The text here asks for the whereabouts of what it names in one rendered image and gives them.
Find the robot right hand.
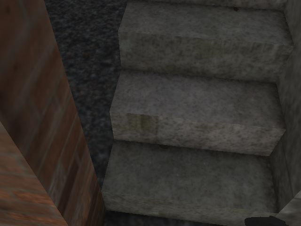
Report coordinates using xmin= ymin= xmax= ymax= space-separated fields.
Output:
xmin=245 ymin=216 xmax=289 ymax=226

